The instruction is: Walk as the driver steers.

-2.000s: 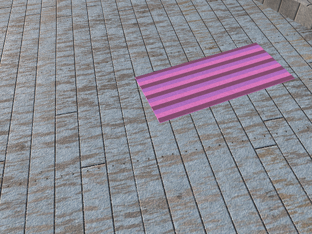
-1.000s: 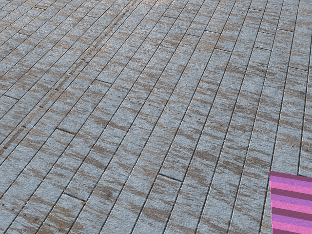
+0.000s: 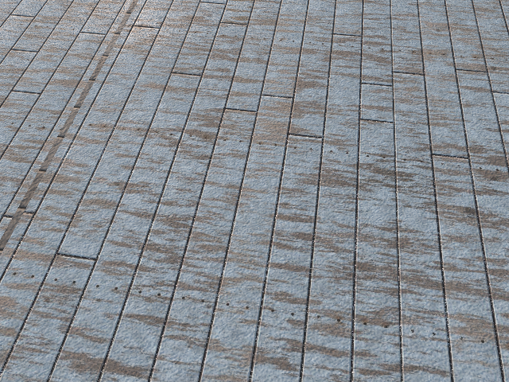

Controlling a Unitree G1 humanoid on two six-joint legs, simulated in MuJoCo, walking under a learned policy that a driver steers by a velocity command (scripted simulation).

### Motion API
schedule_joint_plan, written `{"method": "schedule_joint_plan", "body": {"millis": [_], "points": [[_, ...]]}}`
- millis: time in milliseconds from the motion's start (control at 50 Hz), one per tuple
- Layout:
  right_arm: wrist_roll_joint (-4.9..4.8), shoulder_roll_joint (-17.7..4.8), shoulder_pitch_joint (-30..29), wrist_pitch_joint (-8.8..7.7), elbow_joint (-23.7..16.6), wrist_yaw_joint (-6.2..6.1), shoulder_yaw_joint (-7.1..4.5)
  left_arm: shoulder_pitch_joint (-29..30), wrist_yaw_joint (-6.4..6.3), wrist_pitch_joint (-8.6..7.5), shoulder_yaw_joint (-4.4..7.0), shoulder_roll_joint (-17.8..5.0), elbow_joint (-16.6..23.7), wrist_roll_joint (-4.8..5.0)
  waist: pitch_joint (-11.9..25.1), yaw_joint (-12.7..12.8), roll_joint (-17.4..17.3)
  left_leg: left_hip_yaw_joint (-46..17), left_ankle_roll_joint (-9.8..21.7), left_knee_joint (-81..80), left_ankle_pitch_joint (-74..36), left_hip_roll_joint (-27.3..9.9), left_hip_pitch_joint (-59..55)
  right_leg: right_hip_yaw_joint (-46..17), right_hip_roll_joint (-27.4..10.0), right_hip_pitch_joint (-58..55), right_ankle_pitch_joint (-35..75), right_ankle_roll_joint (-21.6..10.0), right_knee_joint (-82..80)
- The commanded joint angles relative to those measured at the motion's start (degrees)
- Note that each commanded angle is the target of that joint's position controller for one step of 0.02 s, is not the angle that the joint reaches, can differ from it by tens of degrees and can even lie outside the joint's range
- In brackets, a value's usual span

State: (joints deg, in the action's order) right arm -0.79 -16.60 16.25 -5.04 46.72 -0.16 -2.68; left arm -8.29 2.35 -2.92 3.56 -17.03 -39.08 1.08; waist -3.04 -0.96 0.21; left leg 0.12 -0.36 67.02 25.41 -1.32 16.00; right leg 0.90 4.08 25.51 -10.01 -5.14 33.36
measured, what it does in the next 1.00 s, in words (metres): walks ahead, turning right: left foot, then right foot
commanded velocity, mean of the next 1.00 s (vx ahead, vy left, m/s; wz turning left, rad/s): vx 0.50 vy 0.00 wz -0.57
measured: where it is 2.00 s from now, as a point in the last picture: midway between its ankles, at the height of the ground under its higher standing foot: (369, 191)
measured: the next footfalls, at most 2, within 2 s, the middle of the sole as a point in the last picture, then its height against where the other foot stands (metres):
left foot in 0.38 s outside the picture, level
right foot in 0.90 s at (354, 331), level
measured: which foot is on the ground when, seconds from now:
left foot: up 0.00-0.36, down 0.38-0.88, up 0.90-1.00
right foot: down 0.00-0.38, up 0.40-0.88, down 0.90-1.00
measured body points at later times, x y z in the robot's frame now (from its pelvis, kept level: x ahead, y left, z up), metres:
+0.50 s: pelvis +0.29 +0.04 +0.01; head +0.31 +0.04 +0.46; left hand +0.44 +0.29 -0.11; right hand +0.37 -0.26 -0.07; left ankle +0.37 +0.13 -0.72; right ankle +0.15 -0.06 -0.63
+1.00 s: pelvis +0.51 -0.11 +0.00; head +0.54 -0.14 +0.45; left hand +0.81 +0.01 -0.08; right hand +0.41 -0.39 -0.12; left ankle +0.47 +0.09 -0.62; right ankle +0.53 -0.21 -0.72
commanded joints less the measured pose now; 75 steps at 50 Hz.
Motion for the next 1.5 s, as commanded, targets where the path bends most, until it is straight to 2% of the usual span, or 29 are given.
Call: {"method": "schedule_joint_plan", "body": {"millis": [20,100,200,300,360,380,400,420,440,460,520,620,800,840,880,900,920,940,960,980,1020,1120,1180,1340,1420,1440,1460,1480,1500], "points": [[1.06,-7.8,-5.1,-3.24,-7.2,-0.06,-1.71,-7.2,-0.86,-0.60,2.18,-7.2,2.3,-0.34,7.8,3.1,-1.1,-5.2,0.7,0.6,-5.1,-4.3,25.6,-26.1,-16.1,-26.6,7.1,-11.9,-17.1],[1.73,-5.9,-3.4,-0.89,-7.4,-0.08,-1.64,-4.8,-1.79,-0.84,2.23,-7.5,3.5,-0.58,4.9,-0.3,1.6,-3.8,-2.6,-9.0,-8.9,-4.4,18.7,-19.6,-12.8,-13.4,16.0,-12.4,-20.4],[1.43,-3.1,-14.5,-1.07,-10.2,0.43,-0.33,-8.9,-3.09,-0.14,2.94,-9.5,1.8,0.08,3.2,3.8,3.9,-2.6,-3.9,-30.6,-28.5,-0.3,12.9,-15.3,-8.4,-8.5,9.5,-7.9,-19.7],[0.35,-6.3,-17.7,-2.01,-11.6,1.34,-1.47,-12.3,-3.45,0.57,2.96,-8.8,0.3,0.57,3.2,4.2,5.4,-5.6,-2.1,-38.6,-26.6,1.1,9.9,-23.2,-11.3,-15.2,2.9,-6.0,-14.1],[0.58,-8.6,-8.9,-2.74,-9.5,0.96,-3.00,-10.7,-3.42,0.93,2.50,-7.0,0.9,0.09,6.3,-0.9,6.6,-4.5,1.4,-42.1,-22.2,0.5,-2.8,-24.3,-9.2,-15.1,6.0,-3.2,-5.2],[1.60,-11.2,-1.6,-2.95,-8.8,0.47,-3.85,-10.8,-3.12,0.74,1.20,-3.4,1.8,-0.44,13.1,-4.1,2.1,-11.4,4.8,-41.5,-18.9,-7.3,-15.8,-20.2,-5.8,-9.8,1.5,-1.1,8.4],[2.43,-16.2,4.5,-2.18,-7.3,0.33,-5.11,-18.2,-3.14,0.20,0.01,0.3,3.3,0.71,20.8,-2.1,-14.3,-35.3,14.0,-45.0,-7.6,-20.5,-35.3,-11.5,2.6,9.2,-19.4,3.2,27.6],[0.87,-12.7,5.1,-1.75,-6.7,0.81,-4.56,-19.0,-3.30,0.00,0.53,-4.5,2.8,1.42,19.7,-2.6,-16.3,-47.0,15.5,-49.3,7.2,-23.6,-35.4,-11.2,-1.4,18.6,-23.7,4.0,37.4],[0.62,-8.5,2.3,-1.49,-7.6,0.63,-3.39,-13.7,-3.33,0.29,1.69,-8.6,2.7,1.23,12.0,-3.9,-9.8,-38.9,12.8,-50.5,8.4,-20.8,-28.8,-11.2,-3.8,20.9,-18.5,4.4,40.6],[1.05,-7.0,-0.6,-1.07,-8.0,0.49,-2.78,-10.1,-3.41,0.64,1.93,-8.9,3.3,0.55,7.7,-3.5,-6.1,-30.4,10.8,-50.8,1.1,-18.3,-22.3,-9.2,-5.7,19.8,-14.3,4.7,40.3],[1.71,-4.5,-3.2,-1.07,-6.9,0.32,-1.88,-7.8,-2.56,1.08,1.95,-6.0,4.4,0.35,2.2,-1.1,-6.7,-15.9,9.4,-54.4,-15.2,-13.2,-10.8,-8.1,-9.4,14.3,-8.6,4.7,34.5],[1.16,-7.3,-3.2,-1.51,-4.4,0.28,-2.91,-4.6,-2.10,1.94,1.16,-3.1,6.4,0.20,1.2,-0.5,-4.8,-6.3,11.7,-58.3,-24.4,-14.0,-10.9,-6.7,-10.8,17.0,-1.1,6.2,25.2],[-0.35,-11.2,1.2,0.56,-0.6,-0.05,-3.75,8.1,0.87,1.03,0.47,-2.0,10.5,0.46,-1.9,-3.9,-3.6,6.6,8.0,-55.9,-35.1,-14.5,-18.8,0.5,-8.2,12.3,7.9,2.7,3.7],[-0.89,-12.9,1.1,1.27,-0.5,-0.36,-4.26,6.6,1.09,1.28,1.36,-3.7,10.9,0.06,0.2,-1.7,-5.4,9.0,6.8,-49.5,-53.5,-14.6,-21.2,3.6,-5.0,7.0,2.0,0.4,2.5],[-1.34,-13.8,0.1,2.06,-0.9,-0.89,-4.49,-5.1,0.64,1.79,3.70,-7.7,8.2,-0.03,7.1,5.7,-5.3,11.8,5.0,-32.6,-66.6,-12.9,-18.8,6.0,-0.4,-9.4,1.4,-3.1,-1.0],[-0.59,-12.2,0.3,1.91,-1.5,-1.20,-3.77,-15.6,-0.39,2.34,5.58,-11.2,5.4,0.16,12.3,10.6,-2.2,12.1,2.8,-17.4,-55.8,-11.0,-7.0,0.6,-1.9,-27.0,3.4,-5.6,-2.6],[2.36,-3.7,4.9,0.87,-4.8,-0.46,-1.02,-15.5,-1.25,2.26,6.45,-17.9,5.2,0.92,16.1,4.6,14.3,10.6,-0.8,3.7,-1.0,-1.1,19.8,-28.9,-17.5,-47.2,-1.5,-14.7,-4.6],[0.84,-6.4,1.7,-1.37,-6.0,0.38,-0.83,-17.1,-0.95,1.13,5.37,-15.3,7.3,0.54,26.6,7.3,11.4,-3.8,-0.9,13.9,9.4,3.3,27.9,-50.6,-24.0,-51.8,-12.6,-20.6,-14.5],[-1.78,-10.0,-3.0,-2.44,-6.7,1.09,-1.84,-15.4,-0.74,0.35,3.89,-10.5,6.0,-0.14,19.2,8.4,6.7,-5.4,0.3,13.3,3.4,-0.8,32.4,-41.0,-22.7,-47.1,-10.2,-16.5,-16.1],[-1.99,-9.2,-4.0,-2.88,-6.8,1.11,-1.32,-12.4,-0.77,-0.11,3.19,-8.6,5.8,-0.15,13.2,6.4,3.9,-4.5,1.2,8.4,-1.6,-3.5,30.8,-32.8,-20.6,-38.6,-5.3,-14.0,-16.1],[0.05,-8.7,-3.1,-2.07,-5.0,0.65,-1.61,-6.0,-0.91,-0.60,1.72,-5.2,6.2,-1.25,8.1,2.0,1.1,-4.1,0.7,1.3,-6.8,-7.2,23.2,-22.3,-17.4,-24.7,10.4,-11.3,-17.5],[0.23,-5.5,-3.3,1.55,-3.6,0.31,-1.24,-5.7,-1.40,-2.43,1.51,-5.3,2.8,-1.54,3.4,0.5,0.1,-3.3,-1.2,-6.0,-16.5,-7.6,22.5,-10.2,-14.0,-16.6,15.4,-9.1,-24.1],[-0.11,-4.7,-6.6,0.97,-4.6,1.06,-0.66,-6.3,-1.79,-2.86,1.61,-6.2,1.1,-1.89,0.6,2.2,2.2,-4.1,-1.7,-17.9,-28.3,-6.8,21.5,-3.2,-13.5,-15.3,16.1,-7.7,-25.7],[-0.41,-3.1,-16.4,0.44,-9.5,3.67,-0.04,-11.0,-2.45,-1.34,2.39,-8.1,-4.0,-0.72,-2.0,5.9,1.7,-0.8,2.4,-33.6,-27.8,-2.7,25.2,1.7,-18.4,-30.7,20.3,-4.5,-22.3],[-0.02,-7.8,-4.9,1.09,-8.8,3.86,-2.60,-8.4,-3.98,0.67,2.92,-10.5,-3.5,-0.61,7.3,-1.9,4.8,5.6,7.1,-34.6,-17.8,4.5,7.5,6.0,-16.9,-32.2,54.3,-0.6,-1.0],[-0.20,-11.3,4.0,1.32,-7.1,3.11,-4.29,-8.6,-4.55,0.68,2.44,-9.7,-2.9,-0.81,12.3,-6.4,2.6,1.0,9.8,-36.1,-21.4,3.2,-8.4,7.2,-14.9,-22.6,47.3,1.7,12.8],[-0.13,-18.0,9.3,1.38,-6.9,2.41,-6.04,-14.6,-3.84,-0.70,0.25,-3.6,-0.1,-2.12,20.5,-4.1,-10.8,-27.4,20.7,-36.7,-16.6,-12.3,-33.0,6.7,-6.0,3.1,11.3,6.0,36.4],[-0.62,-14.8,10.2,1.10,-7.4,2.48,-4.92,-13.1,-2.78,-2.82,-0.54,-3.5,-0.5,-2.18,27.7,-5.1,-11.5,-48.4,25.1,-46.4,-11.5,-17.8,-41.5,-4.7,0.9,14.2,-23.2,6.3,45.5],[-0.20,-11.2,8.9,1.12,-7.3,2.24,-3.84,-7.4,-1.77,-4.21,0.59,-7.5,0.9,0.39,21.2,-6.7,-7.6,-40.4,21.2,-48.1,-8.5,-16.0,-38.0,-8.4,-3.3,20.0,-20.0,4.9,47.3]]}}
Velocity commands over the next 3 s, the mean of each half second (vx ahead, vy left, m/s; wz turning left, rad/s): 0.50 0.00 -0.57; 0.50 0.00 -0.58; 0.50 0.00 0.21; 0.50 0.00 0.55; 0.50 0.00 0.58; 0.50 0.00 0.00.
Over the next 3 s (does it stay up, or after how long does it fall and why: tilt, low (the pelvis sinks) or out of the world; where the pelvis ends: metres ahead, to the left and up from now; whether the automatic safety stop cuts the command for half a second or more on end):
stays up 1.61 -0.31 -0.01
